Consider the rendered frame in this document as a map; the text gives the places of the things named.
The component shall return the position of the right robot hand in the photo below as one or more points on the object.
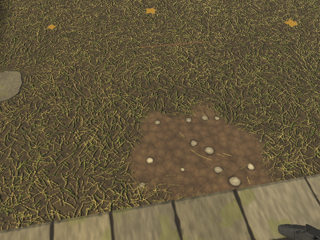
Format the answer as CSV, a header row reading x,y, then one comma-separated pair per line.
x,y
299,232

